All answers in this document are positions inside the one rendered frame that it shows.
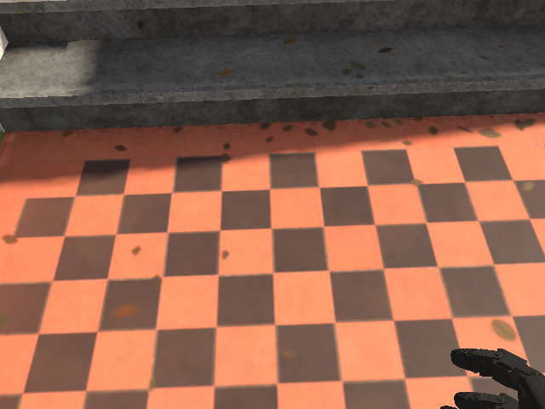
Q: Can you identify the robot right hand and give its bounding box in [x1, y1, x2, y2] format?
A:
[440, 349, 545, 409]

